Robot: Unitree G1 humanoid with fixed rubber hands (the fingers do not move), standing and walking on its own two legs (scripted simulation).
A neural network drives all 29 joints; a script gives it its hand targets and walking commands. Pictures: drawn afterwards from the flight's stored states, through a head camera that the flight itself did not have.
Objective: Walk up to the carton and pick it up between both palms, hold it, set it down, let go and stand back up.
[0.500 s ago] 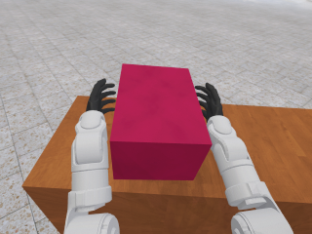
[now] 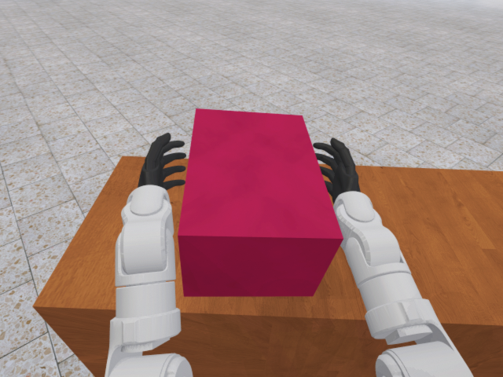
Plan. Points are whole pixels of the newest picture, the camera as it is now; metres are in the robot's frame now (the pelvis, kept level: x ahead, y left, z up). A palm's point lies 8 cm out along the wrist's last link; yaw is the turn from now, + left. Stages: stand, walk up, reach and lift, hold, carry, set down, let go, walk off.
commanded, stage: hold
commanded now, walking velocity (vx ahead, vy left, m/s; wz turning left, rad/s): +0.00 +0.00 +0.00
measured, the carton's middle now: (250, 195) +0.38 +0.00 +0.14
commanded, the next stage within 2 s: none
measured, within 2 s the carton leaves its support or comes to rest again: neither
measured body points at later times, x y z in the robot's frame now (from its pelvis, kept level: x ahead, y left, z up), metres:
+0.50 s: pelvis -0.01 +0.00 +0.00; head -0.04 +0.03 +0.45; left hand +0.36 +0.15 +0.19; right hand +0.37 -0.14 +0.18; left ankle +0.00 +0.10 -0.75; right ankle +0.02 -0.11 -0.75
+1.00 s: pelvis +0.00 +0.00 +0.00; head -0.03 +0.03 +0.45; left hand +0.37 +0.15 +0.18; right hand +0.38 -0.13 +0.17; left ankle +0.00 +0.10 -0.75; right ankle +0.02 -0.11 -0.75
